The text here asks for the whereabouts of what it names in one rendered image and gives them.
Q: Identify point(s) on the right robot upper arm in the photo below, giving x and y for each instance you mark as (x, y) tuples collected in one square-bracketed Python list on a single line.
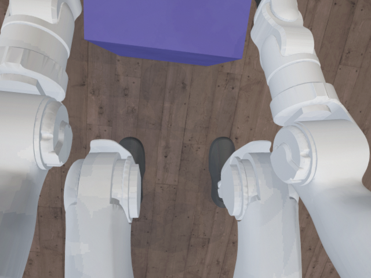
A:
[(324, 161)]

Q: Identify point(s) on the left robot thigh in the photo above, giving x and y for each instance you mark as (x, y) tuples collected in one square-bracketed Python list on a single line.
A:
[(98, 225)]

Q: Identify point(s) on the left robot upper arm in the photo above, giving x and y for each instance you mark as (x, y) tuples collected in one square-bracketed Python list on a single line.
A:
[(35, 135)]

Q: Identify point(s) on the robot right forearm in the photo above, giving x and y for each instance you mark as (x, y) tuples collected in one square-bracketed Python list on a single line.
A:
[(292, 69)]

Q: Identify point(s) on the robot left forearm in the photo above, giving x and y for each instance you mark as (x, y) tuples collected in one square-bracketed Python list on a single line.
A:
[(35, 43)]

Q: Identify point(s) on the carton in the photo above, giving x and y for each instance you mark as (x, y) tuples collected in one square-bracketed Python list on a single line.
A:
[(199, 32)]

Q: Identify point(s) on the robot left shin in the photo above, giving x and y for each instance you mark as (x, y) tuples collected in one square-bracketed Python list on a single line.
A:
[(73, 175)]

